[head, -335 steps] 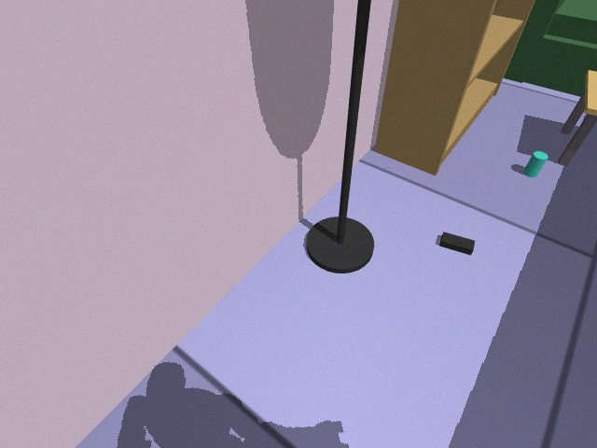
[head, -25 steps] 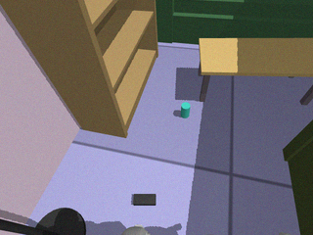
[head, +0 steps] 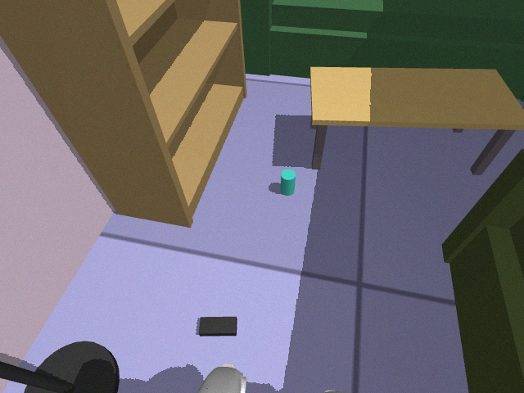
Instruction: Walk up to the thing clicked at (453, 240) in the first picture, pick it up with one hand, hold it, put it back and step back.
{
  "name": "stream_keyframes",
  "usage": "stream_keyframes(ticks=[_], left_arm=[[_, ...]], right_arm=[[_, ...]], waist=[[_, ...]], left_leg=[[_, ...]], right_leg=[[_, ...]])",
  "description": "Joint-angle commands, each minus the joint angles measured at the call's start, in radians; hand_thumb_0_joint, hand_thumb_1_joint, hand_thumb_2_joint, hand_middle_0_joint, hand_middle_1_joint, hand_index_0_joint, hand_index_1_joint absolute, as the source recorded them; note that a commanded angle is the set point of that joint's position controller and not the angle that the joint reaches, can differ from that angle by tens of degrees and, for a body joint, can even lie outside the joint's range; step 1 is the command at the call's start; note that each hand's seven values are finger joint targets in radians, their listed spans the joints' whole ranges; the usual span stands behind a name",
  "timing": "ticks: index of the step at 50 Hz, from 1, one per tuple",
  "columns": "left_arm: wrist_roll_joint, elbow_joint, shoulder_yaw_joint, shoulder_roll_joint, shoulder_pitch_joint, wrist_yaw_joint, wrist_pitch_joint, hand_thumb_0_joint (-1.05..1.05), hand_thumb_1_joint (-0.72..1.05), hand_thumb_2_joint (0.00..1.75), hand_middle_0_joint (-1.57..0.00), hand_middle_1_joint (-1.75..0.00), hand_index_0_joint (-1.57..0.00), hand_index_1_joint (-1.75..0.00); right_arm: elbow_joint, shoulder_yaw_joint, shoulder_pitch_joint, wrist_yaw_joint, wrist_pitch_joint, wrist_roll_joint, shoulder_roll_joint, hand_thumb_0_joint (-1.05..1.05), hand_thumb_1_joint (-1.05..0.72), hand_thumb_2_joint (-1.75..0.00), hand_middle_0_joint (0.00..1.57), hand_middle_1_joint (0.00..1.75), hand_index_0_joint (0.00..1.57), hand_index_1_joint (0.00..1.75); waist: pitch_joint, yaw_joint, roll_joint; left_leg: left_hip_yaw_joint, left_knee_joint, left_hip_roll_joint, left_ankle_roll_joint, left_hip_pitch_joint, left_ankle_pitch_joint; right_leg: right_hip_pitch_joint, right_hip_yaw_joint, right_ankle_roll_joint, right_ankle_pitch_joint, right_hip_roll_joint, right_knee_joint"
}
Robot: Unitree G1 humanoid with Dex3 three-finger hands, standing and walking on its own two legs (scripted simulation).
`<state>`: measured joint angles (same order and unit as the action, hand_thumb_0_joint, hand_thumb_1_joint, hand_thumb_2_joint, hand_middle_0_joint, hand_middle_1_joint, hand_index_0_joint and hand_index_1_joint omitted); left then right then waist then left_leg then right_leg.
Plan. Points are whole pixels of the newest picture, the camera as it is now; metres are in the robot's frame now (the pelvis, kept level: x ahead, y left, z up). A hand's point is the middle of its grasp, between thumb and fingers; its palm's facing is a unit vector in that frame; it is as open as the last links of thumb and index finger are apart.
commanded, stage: walk up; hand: left
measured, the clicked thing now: (218, 326) +0.43 +0.20 -0.72
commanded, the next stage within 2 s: none
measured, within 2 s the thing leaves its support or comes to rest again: neither
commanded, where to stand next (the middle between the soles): +0.05 +0.03 m, yaw +1 degrees
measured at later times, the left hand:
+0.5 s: hand out of the picture +0.07 +0.36 -0.15, palm faces +0.00 -0.92 -0.40, open 7.3 cm
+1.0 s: hand out of the picture +0.08 +0.29 -0.14, palm faces -0.05 -0.91 -0.41, open 7.3 cm
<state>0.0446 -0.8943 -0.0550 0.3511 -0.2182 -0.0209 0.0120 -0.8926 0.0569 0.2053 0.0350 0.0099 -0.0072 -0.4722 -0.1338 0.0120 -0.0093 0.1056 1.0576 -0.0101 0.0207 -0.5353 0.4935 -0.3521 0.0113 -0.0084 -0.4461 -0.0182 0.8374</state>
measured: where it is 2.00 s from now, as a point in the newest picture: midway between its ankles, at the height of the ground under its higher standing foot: outside the picture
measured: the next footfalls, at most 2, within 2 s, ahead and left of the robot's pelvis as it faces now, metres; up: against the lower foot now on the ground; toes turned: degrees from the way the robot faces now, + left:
left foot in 0.28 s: +0.14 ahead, +0.18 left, +0.00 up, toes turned +3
right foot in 0.72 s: +0.02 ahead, -0.12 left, +0.00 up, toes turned +1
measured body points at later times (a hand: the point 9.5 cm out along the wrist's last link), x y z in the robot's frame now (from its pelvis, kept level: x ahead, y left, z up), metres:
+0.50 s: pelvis +0.02 +0.06 +0.01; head +0.06 +0.10 +0.46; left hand +0.07 +0.41 -0.12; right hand +0.15 -0.25 -0.08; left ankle +0.10 +0.18 -0.70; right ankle +0.03 -0.11 -0.63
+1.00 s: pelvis -0.02 +0.02 +0.00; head +0.03 +0.02 +0.45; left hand +0.08 +0.33 -0.11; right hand +0.03 -0.31 -0.12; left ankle -0.01 +0.13 -0.70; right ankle +0.00 -0.12 -0.70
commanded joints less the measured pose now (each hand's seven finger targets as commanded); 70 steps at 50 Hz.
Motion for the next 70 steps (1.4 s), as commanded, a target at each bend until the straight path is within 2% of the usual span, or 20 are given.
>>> stream_keyframes(ticks=[1,8,13,15,16,19,25,34,36,37,38,40,46,49,51,52,53,58,62,70], left_arm=[[-0.003,0.058,-0.118,0.388,-0.081,0.035,-0.085,0.0,0.9,0.9,-0.2,-0.3,-0.2,-0.3],[-0.023,0.073,-0.098,0.351,-0.164,0.026,-0.111,0.0,0.9,0.9,-0.2,-0.3,-0.2,-0.3],[-0.048,0.114,-0.034,0.223,-0.018,0.018,-0.044,0.0,0.9,0.9,-0.2,-0.3,-0.2,-0.3],[-0.06,0.119,-0.017,0.18,-0.068,0.035,-0.008,0.0,0.9,0.9,-0.2,-0.3,-0.2,-0.3],[-0.061,0.082,-0.034,0.269,-0.063,0.046,0.01,0.0,0.9,0.9,-0.2,-0.3,-0.2,-0.3],[-0.052,0.038,-0.055,0.29,-0.091,0.038,0.028,0.0,0.9,0.9,-0.2,-0.3,-0.2,-0.3],[-0.025,0.051,-0.083,0.292,-0.114,0.011,0.069,0.0,0.9,0.9,-0.2,-0.3,-0.2,-0.3],[-0.018,0.008,-0.092,0.251,-0.153,-0.014,0.019,0.0,0.9,0.9,-0.2,-0.3,-0.2,-0.3],[0.012,-0.008,-0.123,0.315,-0.214,-0.003,0.001,0.0,0.9,0.9,-0.2,-0.3,-0.2,-0.3],[-0.001,0.08,-0.127,0.443,-0.057,0.007,0.011,0.0,0.9,0.9,-0.2,-0.3,-0.2,-0.3],[-0.005,0.115,-0.121,0.459,0.033,0.014,0.007,0.0,0.9,0.9,-0.2,-0.3,-0.2,-0.3],[-0.018,0.114,-0.086,0.315,0.066,0.031,-0.004,0.0,0.9,0.9,-0.2,-0.3,-0.2,-0.3],[-0.018,0.097,-0.078,0.318,-0.001,0.056,-0.031,0.0,0.9,0.9,-0.2,-0.3,-0.2,-0.3],[-0.044,0.105,-0.062,0.314,0.059,0.054,-0.03,0.0,0.9,0.9,-0.2,-0.3,-0.2,-0.3],[-0.052,0.105,-0.022,0.191,0.024,0.05,-0.025,0.0,0.9,0.9,-0.2,-0.3,-0.2,-0.3],[-0.049,0.082,-0.046,0.258,0.085,0.064,-0.024,0.0,0.9,0.9,-0.2,-0.3,-0.2,-0.3],[-0.041,0.073,-0.047,0.277,0.097,0.064,-0.027,0.0,0.9,0.9,-0.2,-0.3,-0.2,-0.3],[-0.04,-0.02,-0.039,0.216,0.003,0.044,-0.061,0.0,0.9,0.9,-0.2,-0.3,-0.2,-0.3],[-0.013,0.004,-0.045,0.329,0.123,0.046,-0.082,0.0,0.9,0.9,-0.2,-0.3,-0.2,-0.3],[-0.031,-0.066,-0.003,0.232,0.118,0.029,-0.08,0.0,0.9,0.9,-0.2,-0.3,-0.2,-0.3]], right_arm=[[0.083,0.061,-0.019,-0.041,-0.032,-0.037,-0.189,0.0,-0.9,-0.9,0.2,0.3,0.2,0.3],[0.12,0.066,-0.044,-0.092,-0.054,-0.026,-0.154,0.0,-0.9,-0.9,0.2,0.3,0.2,0.3],[-0.003,0.075,0.2,-0.031,-0.085,0.005,-0.149,0.0,-0.9,-0.9,0.2,0.3,0.2,0.3],[0.055,0.083,0.197,-0.006,-0.094,-0.009,-0.288,0.0,-0.9,-0.9,0.2,0.3,0.2,0.3],[0.058,0.091,0.128,-0.006,-0.085,0.01,-0.305,0.0,-0.9,-0.9,0.2,0.3,0.2,0.3],[0.069,0.079,0.036,0.017,-0.078,0.007,-0.258,0.0,-0.9,-0.9,0.2,0.3,0.2,0.3],[0.071,0.085,0.027,0.046,-0.075,0.004,-0.251,0.0,-0.9,-0.9,0.2,0.3,0.2,0.3],[0.119,0.074,-0.046,-0.001,-0.045,-0.031,-0.263,0.0,-0.9,-0.9,0.2,0.3,0.2,0.3],[0.117,0.038,-0.006,0.003,-0.028,-0.022,-0.151,0.0,-0.9,-0.9,0.2,0.3,0.2,0.3],[0.157,0.022,-0.116,0.016,-0.019,0.004,-0.091,0.0,-0.9,-0.9,0.2,0.3,0.2,0.3],[0.144,0.051,-0.129,0.033,-0.012,0.005,-0.164,0.0,-0.9,-0.9,0.2,0.3,0.2,0.3],[0.083,0.048,0.013,0.026,-0.024,0.034,-0.142,0.0,-0.9,-0.9,0.2,0.3,0.2,0.3],[0.089,0.04,0.007,0.0,-0.028,0.005,-0.128,0.0,-0.9,-0.9,0.2,0.3,0.2,0.3],[0.051,0.05,0.093,-0.011,-0.038,-0.014,-0.116,0.0,-0.9,-0.9,0.2,0.3,0.2,0.3],[0.08,0.075,0.037,-0.015,-0.049,-0.039,-0.218,0.0,-0.9,-0.9,0.2,0.3,0.2,0.3],[0.075,0.077,0.034,-0.027,-0.047,-0.02,-0.264,0.0,-0.9,-0.9,0.2,0.3,0.2,0.3],[0.072,0.074,0.03,-0.032,-0.048,-0.024,-0.238,0.0,-0.9,-0.9,0.2,0.3,0.2,0.3],[0.05,0.032,-0.064,-0.036,-0.03,-0.011,-0.145,0.0,-0.9,-0.9,0.2,0.3,0.2,0.3],[0.01,0.026,-0.04,-0.041,-0.018,-0.01,-0.11,0.0,-0.9,-0.9,0.2,0.3,0.2,0.3],[-0.035,0.014,-0.113,-0.059,-0.04,-0.011,-0.123,0.0,-0.9,-0.9,0.2,0.3,0.2,0.3]], waist=[[0.064,0.06,0.131],[0.054,0.068,0.196],[0.137,-0.077,0.052],[0.198,-0.059,-0.087],[0.182,-0.053,-0.03],[0.09,-0.003,-0.044],[0.125,0.006,-0.111],[0.152,0.021,-0.217],[0.103,0.077,0.11],[-0.027,0.072,0.288],[-0.044,0.046,0.197],[0.087,-0.023,0.074],[0.186,0.041,0.179],[0.204,-0.025,0.159],[0.213,-0.005,-0.165],[0.189,-0.043,-0.152],[0.144,-0.035,-0.091],[0.152,0.022,-0.105],[0.095,-0.024,0.119],[0.086,0.0,0.019]], left_leg=[[-0.039,-0.004,0.036,-0.001,-0.199,-0.008],[-0.093,-0.217,0.06,-0.014,-0.13,-0.028],[-0.176,-0.527,-0.014,-0.017,0.487,-0.43],[0.455,-0.681,0.429,0.174,0.391,-0.464],[0.459,-0.698,0.445,0.252,0.294,-0.362],[0.24,-0.642,0.328,0.171,0.285,-0.392],[0.131,-0.602,0.334,0.205,0.264,-0.467],[0.047,-0.557,0.262,0.17,0.041,0.079],[-0.096,-0.179,0.126,0.069,-0.157,0.121],[-0.082,-0.008,-0.073,0.001,-0.229,0.157],[0.052,0.144,-0.023,-0.004,-0.095,0.172],[0.033,0.196,-0.055,0.0,-0.082,0.081],[-0.063,-0.168,0.016,-0.006,0.014,0.019],[-0.106,-0.52,-0.019,0.021,0.259,-0.171],[0.366,-0.631,0.223,0.136,0.45,-0.271],[0.469,-0.651,0.342,0.272,0.287,-0.288],[0.443,-0.662,0.33,0.279,0.215,-0.255],[0.129,-0.564,0.148,0.116,0.125,-0.206],[-0.031,-0.317,0.03,0.008,0.152,-0.006],[0.146,-0.724,0.132,0.064,0.176,0.068]], right_leg=[[0.22,-0.478,-0.221,-0.244,-0.302,-0.469],[0.3,-0.31,-0.231,0.128,-0.277,-0.463],[-0.092,0.011,-0.099,0.393,-0.086,-0.047],[-0.164,-0.136,-0.02,-0.141,0.033,0.196],[-0.101,-0.179,-0.029,-0.177,-0.002,0.288],[-0.188,-0.195,-0.025,-0.064,-0.011,0.328],[-0.217,-0.22,0.007,0.014,0.027,0.465],[0.119,0.037,-0.015,-0.045,0.016,-0.13],[0.226,-0.198,-0.066,-0.176,-0.07,-0.436],[-0.067,-0.618,-0.197,0.095,-0.352,-0.523],[-0.181,-0.645,-0.296,0.359,-0.426,-0.502],[0.043,-0.306,-0.24,0.791,-0.261,-0.262],[0.232,-0.293,-0.224,0.618,-0.287,-0.231],[0.109,-0.211,-0.163,0.575,-0.243,-0.134],[-0.203,-0.047,-0.017,0.134,-0.044,0.075],[-0.125,-0.056,-0.012,-0.234,-0.004,0.12],[-0.087,-0.091,-0.016,-0.25,-0.014,0.146],[0.185,0.019,-0.016,0.12,0.027,-0.273],[0.029,-0.456,-0.194,-0.203,-0.302,-0.51],[0.106,-0.09,-0.029,0.04,-0.044,-0.387]])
